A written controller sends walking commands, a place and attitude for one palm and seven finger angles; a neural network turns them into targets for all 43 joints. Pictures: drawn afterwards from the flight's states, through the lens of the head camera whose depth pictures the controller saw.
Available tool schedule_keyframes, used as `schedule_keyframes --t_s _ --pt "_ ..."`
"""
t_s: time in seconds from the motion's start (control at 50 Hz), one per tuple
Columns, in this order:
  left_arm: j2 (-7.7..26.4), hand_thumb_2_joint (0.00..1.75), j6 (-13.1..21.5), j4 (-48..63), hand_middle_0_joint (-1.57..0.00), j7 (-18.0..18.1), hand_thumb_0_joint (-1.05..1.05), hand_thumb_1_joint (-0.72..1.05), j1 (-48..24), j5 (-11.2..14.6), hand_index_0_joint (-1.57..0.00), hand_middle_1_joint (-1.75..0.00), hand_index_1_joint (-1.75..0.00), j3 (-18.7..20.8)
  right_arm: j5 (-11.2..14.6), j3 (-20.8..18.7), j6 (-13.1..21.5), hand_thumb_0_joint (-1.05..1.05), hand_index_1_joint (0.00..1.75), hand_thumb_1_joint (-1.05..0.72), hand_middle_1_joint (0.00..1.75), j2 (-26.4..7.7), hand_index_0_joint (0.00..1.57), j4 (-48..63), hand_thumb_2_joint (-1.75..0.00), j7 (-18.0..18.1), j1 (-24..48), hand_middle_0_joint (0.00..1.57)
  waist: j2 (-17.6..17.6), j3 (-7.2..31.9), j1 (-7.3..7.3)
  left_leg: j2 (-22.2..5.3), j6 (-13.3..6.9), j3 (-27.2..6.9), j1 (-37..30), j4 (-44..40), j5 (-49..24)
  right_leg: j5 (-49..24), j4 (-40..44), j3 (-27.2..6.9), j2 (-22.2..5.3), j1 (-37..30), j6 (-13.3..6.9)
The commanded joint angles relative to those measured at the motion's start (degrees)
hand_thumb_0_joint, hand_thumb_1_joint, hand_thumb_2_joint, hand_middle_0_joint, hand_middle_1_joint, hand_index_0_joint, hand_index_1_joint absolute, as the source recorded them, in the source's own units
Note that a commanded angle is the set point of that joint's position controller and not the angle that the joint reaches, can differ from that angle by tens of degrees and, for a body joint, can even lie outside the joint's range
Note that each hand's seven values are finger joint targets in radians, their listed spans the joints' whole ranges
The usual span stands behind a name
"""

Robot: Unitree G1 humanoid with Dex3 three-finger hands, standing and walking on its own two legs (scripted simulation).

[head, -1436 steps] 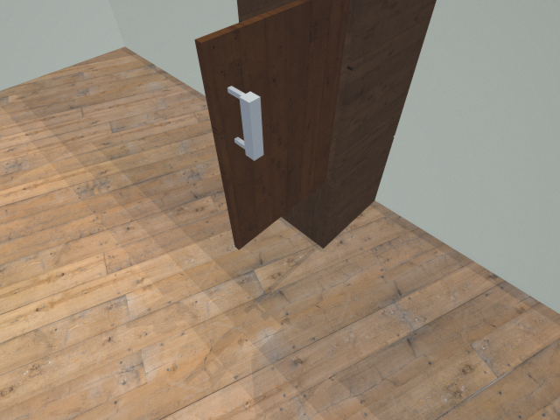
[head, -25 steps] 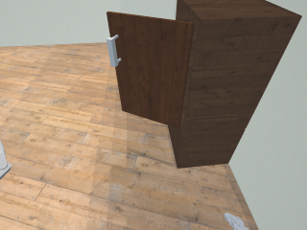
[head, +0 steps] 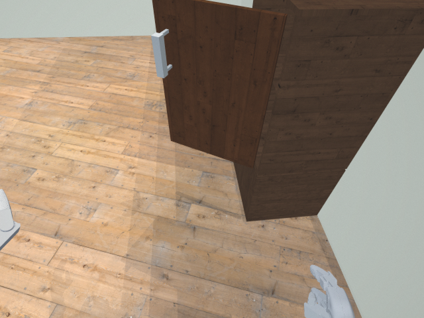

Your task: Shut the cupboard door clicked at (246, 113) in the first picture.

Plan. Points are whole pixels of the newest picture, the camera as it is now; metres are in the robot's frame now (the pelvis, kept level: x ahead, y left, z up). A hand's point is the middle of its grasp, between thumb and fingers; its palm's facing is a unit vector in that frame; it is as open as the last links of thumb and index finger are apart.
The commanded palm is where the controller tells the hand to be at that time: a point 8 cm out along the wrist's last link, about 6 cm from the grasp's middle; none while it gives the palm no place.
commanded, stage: stop stepping back and stand still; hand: left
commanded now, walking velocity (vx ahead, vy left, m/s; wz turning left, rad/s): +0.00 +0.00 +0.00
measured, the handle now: (164, 53) +0.85 +0.20 +0.09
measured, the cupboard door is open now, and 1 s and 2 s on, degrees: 60 60 60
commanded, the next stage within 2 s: let the arm hang, fingers relaxed in 0.58 s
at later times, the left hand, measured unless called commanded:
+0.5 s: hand out of the picture +0.15 +0.30 +0.15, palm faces +0.45 -0.78 -0.43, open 7.4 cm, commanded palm +0.10 +0.33 +0.18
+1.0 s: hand out of the picture +0.03 +0.19 -0.17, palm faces +0.00 -0.99 -0.15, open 7.3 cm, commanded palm none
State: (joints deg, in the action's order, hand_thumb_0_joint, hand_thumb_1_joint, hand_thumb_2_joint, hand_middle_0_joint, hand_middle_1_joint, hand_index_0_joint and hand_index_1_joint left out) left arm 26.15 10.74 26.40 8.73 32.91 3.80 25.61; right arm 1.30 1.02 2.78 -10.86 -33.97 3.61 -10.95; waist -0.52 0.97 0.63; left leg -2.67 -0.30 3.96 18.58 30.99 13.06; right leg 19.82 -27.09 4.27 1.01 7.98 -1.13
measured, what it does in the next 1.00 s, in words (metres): stands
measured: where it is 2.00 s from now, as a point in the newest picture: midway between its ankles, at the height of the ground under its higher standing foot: outside the picture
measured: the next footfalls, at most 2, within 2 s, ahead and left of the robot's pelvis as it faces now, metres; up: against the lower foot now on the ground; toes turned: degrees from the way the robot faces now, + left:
none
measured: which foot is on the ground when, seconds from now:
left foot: down 0.00-1.00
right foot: down 0.00-1.00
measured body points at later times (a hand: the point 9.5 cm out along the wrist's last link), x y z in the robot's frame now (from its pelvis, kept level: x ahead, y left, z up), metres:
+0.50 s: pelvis -0.03 +0.03 +0.01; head -0.04 +0.03 +0.46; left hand +0.13 +0.34 +0.17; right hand +0.13 -0.20 -0.08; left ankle +0.03 +0.11 -0.73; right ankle -0.06 -0.10 -0.73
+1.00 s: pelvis -0.03 +0.02 -0.01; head -0.01 +0.04 +0.44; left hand +0.03 +0.24 -0.16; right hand +0.05 -0.25 -0.13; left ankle +0.03 +0.11 -0.73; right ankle -0.06 -0.10 -0.73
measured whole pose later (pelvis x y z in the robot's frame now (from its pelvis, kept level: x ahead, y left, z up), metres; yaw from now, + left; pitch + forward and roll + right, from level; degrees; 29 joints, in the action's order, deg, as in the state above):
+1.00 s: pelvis -0.03 +0.02 -0.01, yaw +3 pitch -1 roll -1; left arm 11.3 -3.2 -44.2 0.4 16.7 -0.7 -1.4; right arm -1.3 1.0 -1.2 -15.0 -50.4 -0.3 -12.3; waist 2.0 -2.9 1.8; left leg 0.1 -2.1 2.0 22.2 33.8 11.1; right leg 21.1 -33.6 6.6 -1.7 12.0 -0.2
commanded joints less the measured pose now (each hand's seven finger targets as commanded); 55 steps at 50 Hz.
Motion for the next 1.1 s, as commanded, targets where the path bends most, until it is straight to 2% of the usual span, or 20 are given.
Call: schedule_keyframes --t_s 0.0,0.06,0.14,0.16,0.24,0.34,0.44,0.46,0.56,0.64,0.66,0.68,0.7,0.74,0.76,0.84,0.9,1.0,1.04,1.08 --pt "7.16 0.90 0.95 9.20 -0.20 0.77 0.00 0.90 -1.78 0.00 -0.20 -0.30 -0.30 3.48 -0.24 -2.50 1.92 0.00 0.30 -0.90 0.30 -7.63 0.20 8.13 -0.90 1.32 3.00 0.20 1.39 8.04 -0.11 -3.98 -1.40 -5.04 -7.32 -3.17 -20.98 -24.44 2.41 -3.51 -4.95 0.17 1.94" --pt "10.75 0.90 1.56 15.50 -0.20 1.23 0.00 0.90 -8.42 -0.57 -0.20 -0.30 -0.30 4.98 -0.68 -2.12 2.65 0.00 0.30 -0.90 0.30 -7.91 0.20 8.21 -0.90 1.95 4.34 0.20 -2.91 5.76 -0.28 -3.45 -1.46 -6.28 -5.66 -5.37 -13.06 -14.77 4.47 -4.14 -4.75 1.65 1.44" --pt "9.35 0.90 2.77 17.32 -0.20 1.84 0.00 0.90 -8.38 -0.96 -0.20 -0.30 -0.30 4.57 -1.18 -1.64 3.91 0.00 0.30 -0.90 0.30 -7.20 0.20 7.96 -0.90 2.09 4.06 0.20 -9.12 3.46 -0.33 -3.43 -1.76 -8.45 -2.87 -10.66 0.45 -5.31 5.86 -4.02 -3.45 1.30 0.71" --pt "10.82 0.90 2.97 17.70 -0.20 1.95 0.00 0.90 -7.91 -1.05 -0.20 -0.30 -0.30 6.08 -1.38 -1.78 4.35 0.00 0.30 -0.90 0.30 -7.44 0.20 7.86 -0.90 2.08 3.92 0.20 -9.81 3.00 -0.48 -3.53 -1.52 -9.22 -2.04 -12.45 4.16 -3.50 5.97 -3.48 -3.08 1.09 0.63" --pt "7.32 0.90 3.10 12.24 -0.20 1.89 0.00 0.90 -4.99 -1.16 -0.20 -0.30 -0.30 4.72 -1.32 -1.68 5.01 0.00 0.30 -0.90 0.30 -7.12 0.20 7.52 -0.90 1.82 2.91 0.20 -11.22 1.10 -0.37 -4.14 -1.29 -10.94 2.30 -17.62 14.68 -2.09 5.40 -2.48 -1.21 -1.09 0.75" --pt "4.98 0.90 2.27 7.22 -0.20 1.28 0.00 0.90 -2.52 -0.70 -0.20 -0.30 -0.30 3.29 -0.86 -2.35 4.79 0.00 0.30 -0.90 0.30 -7.46 0.20 7.40 -0.90 1.35 2.48 0.20 -4.25 2.22 -0.30 -3.35 -0.48 -9.26 1.03 -16.20 12.83 -1.95 8.07 -2.75 -1.56 -0.63 0.67" --pt "5.23 0.90 1.92 9.33 -0.20 1.19 0.00 0.90 -4.81 -0.99 -0.20 -0.30 -0.30 2.07 -0.82 -2.43 4.82 0.00 0.30 -0.90 0.30 -7.69 0.20 7.54 -0.90 1.44 3.47 0.20 -2.02 3.00 -0.28 -2.67 -0.49 -8.27 -2.17 -14.16 9.15 -1.68 9.37 -3.42 -2.34 1.63 0.71" --pt "7.25 0.90 1.85 10.13 -0.20 1.38 0.00 0.90 -5.80 -1.14 -0.20 -0.30 -0.30 3.58 -1.12 -2.36 4.96 0.00 0.30 -0.90 0.30 -7.91 0.20 7.29 -0.90 1.58 3.88 0.20 -2.87 3.27 -0.38 -2.42 -0.40 -8.18 -2.30 -13.78 8.69 -1.26 9.64 -3.79 -2.73 1.84 0.54" --pt "8.76 0.90 2.33 12.83 -0.20 1.89 0.00 0.90 -8.84 -1.72 -0.20 -0.30 -0.30 4.36 -1.33 -2.29 5.21 0.00 0.30 -0.90 0.30 -7.64 0.20 6.95 -0.90 1.90 4.00 0.20 -5.78 2.64 -0.44 -1.97 -0.56 -7.93 -3.12 -12.65 7.76 -1.19 9.82 -4.19 -3.21 2.75 0.26" --pt "6.76 0.90 2.64 11.79 -0.20 1.92 0.00 0.90 -7.98 -1.56 -0.20 -0.30 -0.30 3.15 -1.17 -2.21 5.11 0.00 0.30 -0.90 0.30 -7.19 0.20 6.82 -0.90 1.79 3.59 0.20 -6.50 2.41 -0.41 -2.05 -0.53 -7.44 -4.10 -11.58 5.25 -2.65 9.80 -4.28 -3.30 3.18 0.15" --pt "-5.14 0.90 -3.65 -33.22 -0.20 -5.41 0.00 0.90 -7.36 -3.88 -0.20 -0.30 -0.30 -21.52 -0.68 -3.97 9.54 0.00 0.30 -0.90 0.30 -15.04 0.20 -5.40 -0.90 -3.47 6.78 0.20 -4.96 -1.54 1.33 -4.80 -0.96 -8.62 -0.98 -2.61 -12.98 -8.83 2.01 -0.02 -5.99 9.91 -0.76" --pt "-3.07 0.90 -9.90 -34.44 -0.20 -7.56 0.00 0.90 -8.85 -4.52 -0.20 -0.30 -0.30 -19.09 -0.41 -4.68 4.32 0.00 0.30 -0.90 0.30 -16.75 0.20 -6.08 -0.90 -3.93 2.59 0.20 -4.75 2.35 0.42 -4.73 -0.86 -7.01 -4.07 -2.01 -17.57 -10.70 3.39 -3.75 -7.59 8.19 -0.67" --pt "-2.98 0.90 -11.59 -33.12 -0.20 -8.01 0.00 0.90 -9.27 -4.53 -0.20 -0.30 -0.30 -19.16 -0.46 -4.66 2.96 0.00 0.30 -0.90 0.30 -16.00 0.20 -4.39 -0.90 -3.67 1.72 0.20 -4.94 2.11 0.33 -4.81 -1.00 -6.65 -4.96 -0.73 -18.05 -8.67 2.04 -2.86 -6.96 9.24 -0.70" --pt "-2.62 0.90 -11.16 -37.62 -0.20 -8.47 0.00 0.90 -12.27 -4.85 -0.20 -0.30 -0.30 -19.74 -1.07 -3.84 1.54 0.00 0.30 -0.90 0.30 -16.14 0.20 -4.92 -0.90 -3.72 2.38 0.20 -1.21 2.62 -0.50 -5.85 -2.94 -9.64 -0.23 -2.69 -15.05 -3.95 -1.26 -1.93 -5.20 7.67 -1.05" --pt "-1.91 0.90 -10.79 -40.69 -0.20 -8.56 0.00 0.90 -12.84 -5.19 -0.20 -0.30 -0.30 -20.05 -1.43 -3.68 1.06 0.00 0.30 -0.90 0.30 -16.14 0.20 -5.24 -0.90 -3.67 2.31 0.20 3.35 3.49 -0.82 -5.59 -3.16 -10.46 -0.34 -2.33 -16.49 -5.76 -1.00 -2.76 -5.17 5.90 -1.45" --pt "-1.64 0.90 -10.71 -53.14 -0.20 -8.37 0.00 0.90 -16.65 -5.09 -0.20 -0.30 -0.30 -21.89 -2.07 -2.44 -1.07 0.00 0.30 -0.90 0.30 -13.47 0.20 -7.45 -0.90 -3.78 2.07 0.20 13.09 2.85 -0.07 -1.74 -2.00 -8.22 -2.37 1.45 -11.54 -6.79 2.74 -6.55 -10.42 8.48 -3.82" --pt "-3.35 0.90 -11.35 -60.86 -0.20 -7.77 0.00 0.90 -17.80 -4.78 -0.20 -0.30 -0.30 -23.48 -2.73 -1.61 -2.58 0.00 0.30 -0.90 0.30 -10.34 0.20 -10.10 -0.90 -3.83 0.47 0.20 6.11 2.15 0.45 -0.48 -0.97 -6.46 -4.21 2.02 -11.00 -6.49 3.27 -6.73 -11.63 9.22 -4.44" --pt "-5.47 0.90 -11.28 -73.06 -0.20 -7.49 0.00 0.90 -14.02 -4.41 -0.20 -0.30 -0.30 -23.95 -2.60 -1.47 -2.90 0.00 0.30 -0.90 0.30 -9.60 0.20 -15.77 -0.90 -3.03 -1.08 0.20 -10.11 1.87 -0.54 -3.00 -2.01 -10.53 -3.23 -5.58 -9.74 -2.96 3.30 -4.74 -7.43 3.47 -1.77" --pt "-6.27 0.90 -11.27 -76.60 -0.20 -7.48 0.00 0.90 -11.70 -4.43 -0.20 -0.30 -0.30 -23.21 -2.57 -1.87 -2.94 0.00 0.30 -0.90 0.30 -9.18 0.20 -17.20 -0.90 -2.59 -1.57 0.20 -13.35 2.08 -1.38 -3.09 -2.27 -11.03 -1.67 -7.84 -5.71 -3.51 4.05 -4.11 -6.94 0.37 -1.91" --pt "-6.32 0.90 -11.05 -79.58 -0.20 -7.60 0.00 0.90 -11.51 -4.45 -0.20 -0.30 -0.30 -23.37 -2.26 -2.20 -3.03 0.00 0.30 -0.90 0.30 -9.19 0.20 -18.78 -0.90 -2.24 -2.69 0.20 -10.10 1.13 -1.15 -3.30 -2.23 -11.05 -2.57 -8.06 -5.22 -4.20 5.84 -4.26 -7.17 0.39 -2.19"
